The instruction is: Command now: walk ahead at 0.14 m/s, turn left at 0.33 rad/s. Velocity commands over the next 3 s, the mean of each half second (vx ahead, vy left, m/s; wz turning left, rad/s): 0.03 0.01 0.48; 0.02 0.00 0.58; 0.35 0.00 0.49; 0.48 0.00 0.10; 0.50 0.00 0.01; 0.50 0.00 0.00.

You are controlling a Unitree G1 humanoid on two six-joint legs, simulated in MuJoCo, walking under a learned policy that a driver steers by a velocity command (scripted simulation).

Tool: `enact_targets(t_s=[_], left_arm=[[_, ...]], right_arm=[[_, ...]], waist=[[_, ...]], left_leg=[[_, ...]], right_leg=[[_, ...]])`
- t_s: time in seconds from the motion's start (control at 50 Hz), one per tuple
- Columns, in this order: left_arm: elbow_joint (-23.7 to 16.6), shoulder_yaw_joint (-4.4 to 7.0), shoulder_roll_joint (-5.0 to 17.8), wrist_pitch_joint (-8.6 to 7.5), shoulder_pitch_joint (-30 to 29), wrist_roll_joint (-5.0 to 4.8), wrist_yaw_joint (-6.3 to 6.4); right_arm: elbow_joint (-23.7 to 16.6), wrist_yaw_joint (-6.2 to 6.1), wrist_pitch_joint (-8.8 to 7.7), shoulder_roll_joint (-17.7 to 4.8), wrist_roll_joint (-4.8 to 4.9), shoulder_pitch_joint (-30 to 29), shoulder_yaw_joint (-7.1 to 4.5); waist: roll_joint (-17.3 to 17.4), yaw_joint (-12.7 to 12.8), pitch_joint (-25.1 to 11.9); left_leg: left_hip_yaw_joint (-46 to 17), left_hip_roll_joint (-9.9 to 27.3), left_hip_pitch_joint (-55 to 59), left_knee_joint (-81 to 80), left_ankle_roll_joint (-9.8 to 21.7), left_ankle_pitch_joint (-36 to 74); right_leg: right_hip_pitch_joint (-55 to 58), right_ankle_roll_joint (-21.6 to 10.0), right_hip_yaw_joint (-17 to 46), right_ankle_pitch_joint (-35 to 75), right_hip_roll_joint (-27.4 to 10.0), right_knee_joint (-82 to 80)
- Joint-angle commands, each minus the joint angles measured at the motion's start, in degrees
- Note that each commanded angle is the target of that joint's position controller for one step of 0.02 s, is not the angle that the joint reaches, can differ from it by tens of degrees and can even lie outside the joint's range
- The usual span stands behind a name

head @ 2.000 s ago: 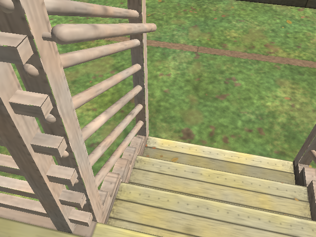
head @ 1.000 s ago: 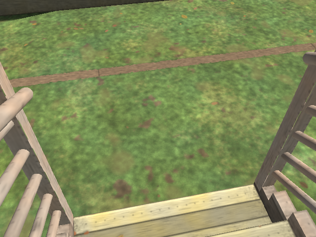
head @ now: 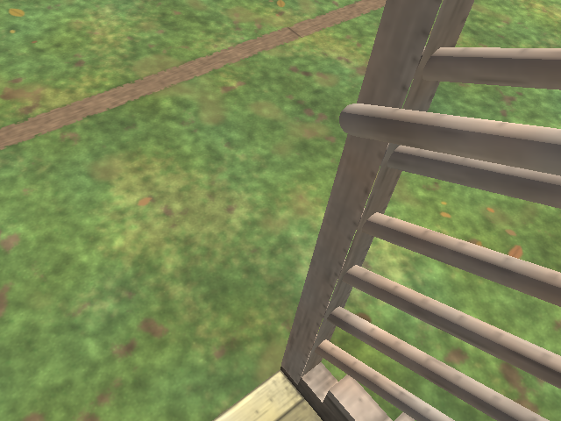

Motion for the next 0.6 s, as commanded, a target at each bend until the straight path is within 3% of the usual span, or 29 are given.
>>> enact_targets(t_s=[0.02, 0.04, 0.06, 0.08, 0.1, 0.12, 0.14, 0.16, 0.18, 0.2, 0.22, 0.24, 0.26, 0.28, 0.3, 0.32, 0.34, 0.36, 0.38, 0.4, 0.42, 0.44, 0.46, 0.48, 0.5, 0.52, 0.54, 0.56, 0.6], left_arm=[[-9.39, 2.62, 10.82, -0.69, -9.39, -6.50, 1.86], [-10.92, 1.94, 9.71, 1.09, -8.28, -5.49, 3.67], [-9.42, 1.69, 7.69, 1.88, -4.86, -3.25, 4.35], [-11.68, 1.34, 7.90, 2.46, -8.50, -1.83, 3.78], [-12.95, 1.33, 4.88, 2.07, -11.26, -1.21, 3.59], [-14.10, 1.57, 4.05, 1.70, -11.88, -1.93, 2.97], [-13.80, 1.98, 4.72, 1.44, -9.12, -2.78, 1.93], [-12.95, 2.76, 6.60, 2.08, -9.04, -2.35, 0.75], [-12.21, 2.00, 6.08, 2.64, -10.74, -2.09, -0.16], [-12.82, 1.45, 5.73, 3.51, -12.22, -1.16, -0.98], [-12.96, 1.04, 5.35, 3.46, -11.83, -1.06, -1.98], [-12.60, 1.33, 5.57, 2.94, -8.84, -1.43, -1.99], [-13.34, 2.71, 8.41, -0.82, -5.02, 2.85, -2.54], [-13.57, 2.90, 8.06, -1.35, -1.77, 4.57, -1.47], [-13.42, 3.64, 10.51, -2.72, 7.79, 5.96, -1.49], [-12.42, 4.07, 10.55, -3.04, 12.93, 7.95, -1.15], [-13.09, 5.47, 15.72, -0.06, -0.33, -5.16, -1.44], [-16.38, 4.61, 13.16, 2.34, -7.43, -5.25, -2.01], [-15.88, 3.36, 9.61, -0.77, -1.12, 1.75, -2.75], [-16.09, 3.68, 9.34, -2.10, -4.07, 2.70, -2.33], [-17.56, 3.18, 8.12, -2.98, -5.86, 2.19, -2.29], [-17.74, 2.72, 6.81, -3.50, -6.85, 2.41, -1.56], [-17.62, 2.82, 7.26, -3.93, -5.72, 2.65, -1.24], [-17.83, 3.12, 8.06, -4.38, -4.16, 2.05, -0.82], [-17.52, 3.81, 9.42, -4.62, -1.96, 1.72, -0.28], [-17.14, 4.40, 11.34, -4.71, -0.67, 2.12, 0.24], [-16.92, 5.09, 12.54, -4.89, 0.82, 2.15, 0.62], [-15.98, 5.28, 12.79, -4.83, 2.73, 2.55, 0.81], [-16.44, 5.83, 13.15, -4.95, 4.59, 2.74, 1.15]], right_arm=[[-7.06, -2.25, -1.21, -15.43, 3.49, -8.48, -2.80], [-7.89, -3.71, -0.66, -13.64, 4.26, -4.04, -2.41], [-8.45, -3.99, 0.01, -15.06, 3.75, -3.45, -3.23], [-10.69, -3.49, 2.34, -16.59, 5.25, -6.98, -3.58], [-10.52, -3.67, 4.52, -13.30, 6.33, -6.60, -3.36], [-11.75, -4.10, 5.69, -11.60, 6.58, -5.55, -2.94], [-14.15, -4.07, 6.56, -10.97, 4.66, -8.60, -2.86], [-17.72, -3.97, 7.51, -10.27, 4.46, -12.06, -2.62], [-20.20, -3.11, 8.63, -11.57, 3.63, -13.12, -3.60], [-21.49, -2.30, 9.98, -11.34, 3.10, -13.30, -3.23], [-22.80, -2.05, 10.99, -11.51, 2.97, -13.62, -3.45], [-23.37, -2.29, 11.17, -11.40, 2.65, -16.34, -2.91], [-15.32, -1.57, 4.59, -11.89, -1.72, 8.91, -3.27], [-13.11, -0.76, 1.73, -9.83, -1.80, 10.39, -3.53], [-14.30, -0.76, 1.54, -6.94, -1.83, 4.03, -2.20], [-17.45, -1.49, 1.97, -5.38, -3.26, -1.55, -1.71], [-23.77, 0.42, 6.63, -11.28, 2.89, -23.30, -4.15], [-24.05, 0.81, 9.02, -10.69, 2.49, -19.34, -3.70], [-16.95, -1.54, 4.83, -7.67, -2.39, 2.12, -2.38], [-16.31, -1.34, 3.14, -9.80, -4.04, 6.63, -2.66], [-16.50, -1.37, 2.17, -11.00, -4.50, 3.70, -2.87], [-16.02, -1.73, 1.63, -10.33, -3.69, 1.72, -2.61], [-16.66, -1.40, 1.17, -9.39, -2.05, 1.33, -1.73], [-16.51, -1.24, 0.87, -10.26, -0.86, 1.07, -1.70], [-17.05, -0.78, 0.78, -10.00, -0.95, 0.38, -1.36], [-17.19, -0.61, 1.11, -9.91, -0.56, 0.40, -0.99], [-17.26, -0.27, 1.44, -9.98, -1.10, 0.72, -0.72], [-17.57, -0.05, 1.82, -10.28, -2.78, -1.04, -0.66], [-16.73, -0.47, 1.47, -10.27, -3.08, 0.71, -0.40]], waist=[[17.52, 5.48, 0.49], [15.38, 2.90, -3.15], [12.27, 2.51, -9.42], [13.76, 1.92, -11.37], [13.04, 1.66, -11.73], [15.30, 0.86, -12.20], [16.63, 2.49, -16.22], [14.17, 2.95, -15.90], [8.19, -0.20, -12.42], [9.06, 0.40, -9.06], [9.45, 0.23, -7.97], [11.03, 3.49, -7.23], [-14.82, -1.94, -2.22], [-9.73, -0.50, -2.56], [-10.91, 5.69, -7.13], [-4.34, 11.14, -11.18], [10.73, 4.48, -7.17], [8.49, 1.66, -11.49], [-11.24, 2.85, -12.90], [-3.50, 0.94, -10.48], [2.00, 1.48, -9.81], [3.65, 2.98, -10.53], [4.45, 3.87, -9.36], [3.35, 4.95, -10.17], [2.27, 6.27, -10.60], [-0.58, 6.70, -8.94], [-1.09, 7.18, -8.67], [-2.94, 7.53, -8.16], [-3.88, 8.43, -7.72]], left_leg=[[-29.95, 22.06, 4.89, -13.69, 19.54, 42.52], [-26.64, 19.09, 6.04, -12.61, 17.98, 47.41], [-21.82, 16.16, 4.87, -11.92, 15.63, 50.98], [-20.56, 15.27, 6.35, -8.86, 13.55, 51.03], [-15.11, 11.30, 4.60, -5.65, 11.40, 53.83], [-14.77, 9.85, 6.01, -3.88, 8.91, 55.42], [-16.60, 11.08, 6.69, -1.45, 8.25, 54.44], [-19.18, 12.31, 6.58, -1.77, 7.55, 49.98], [-23.41, 13.88, 8.29, -2.62, 6.22, 45.95], [-25.32, 14.21, 9.00, -4.50, 5.96, 41.04], [-27.76, 14.05, 8.02, -5.94, 5.63, 34.97], [-28.27, 12.54, 5.56, -3.62, 5.68, 29.13], [-28.79, 9.51, -9.63, -7.07, 8.18, 0.14], [-22.17, 2.94, -17.76, -3.60, 4.85, -16.74], [-10.21, -7.63, -24.19, 16.27, -1.50, -23.51], [-12.55, -10.23, -29.12, 33.56, -5.49, -23.36], [-12.06, -2.85, -28.21, 33.72, -4.76, -14.92], [-11.09, 0.03, -19.91, 33.83, -5.35, -11.96], [-8.17, -3.02, -18.99, 48.84, -8.49, -10.21], [-9.03, -2.80, -18.20, 53.01, -8.34, -7.14], [-8.38, -1.86, -20.66, 54.42, -8.22, -4.67], [-8.39, -1.28, -18.78, 51.88, -7.82, -0.19], [-8.43, -0.17, -19.90, 48.87, -7.85, 1.26], [-7.71, 1.32, -19.57, 41.34, -8.37, 2.18], [-5.30, 2.56, -18.69, 35.45, -9.38, -0.05], [-1.76, 2.40, -15.91, 31.85, -10.44, -2.64], [-0.15, 2.92, -13.29, 25.95, -10.98, -6.82], [-0.11, 4.86, -11.56, 20.82, -10.33, -9.43], [2.19, 4.24, -7.49, 9.47, -7.90, -11.88]], right_leg=[[-14.36, 5.80, 5.00, 10.22, -4.04, -19.74], [-8.78, 5.50, 4.42, 15.29, -2.67, -29.39], [3.48, 4.82, 3.22, 19.11, -1.17, -40.19], [7.39, 4.49, 2.15, 24.06, -0.63, -47.08], [13.35, 3.83, -0.79, 25.44, 0.63, -52.92], [15.67, 3.75, -2.74, 26.21, 2.66, -54.65], [19.68, 2.99, -0.33, 31.13, 1.22, -50.33], [19.60, 3.09, 1.65, 27.95, 0.12, -50.79], [15.47, 2.84, 2.19, 26.94, -0.29, -52.62], [15.39, 2.10, 3.53, 22.19, -1.77, -58.04], [18.98, 1.60, 4.10, 20.14, -2.46, -60.76], [25.11, 1.18, 5.19, 21.43, -3.82, -69.12], [30.67, -0.94, 4.41, 29.09, -2.98, -68.03], [39.87, -6.60, 10.95, 27.77, -8.46, -72.88], [44.64, -16.62, 24.61, 25.74, -17.84, -84.63], [46.53, -18.93, 36.18, 15.71, -24.74, -90.36], [39.72, -14.15, 31.64, 33.16, -27.15, -81.95], [35.66, -12.77, 21.98, 43.34, -25.07, -79.38], [28.40, -18.35, 19.14, 35.22, -19.05, -87.65], [26.36, -15.67, 15.98, 22.80, -18.30, -88.83], [25.87, -14.21, 13.28, 15.71, -17.31, -89.42], [25.86, -12.57, 9.41, 15.43, -15.84, -88.86], [26.54, -11.81, 8.12, 12.99, -15.90, -88.88], [30.18, -11.19, 6.82, 13.63, -16.04, -89.40], [32.63, -10.75, 5.59, 13.30, -16.07, -89.77], [31.59, -9.61, 4.05, 11.85, -15.00, -90.50], [31.68, -9.03, 3.46, 11.29, -15.78, -91.01], [32.12, -8.33, 4.43, 10.58, -18.34, -90.84], [33.36, -7.14, 5.08, 9.62, -19.79, -88.58]])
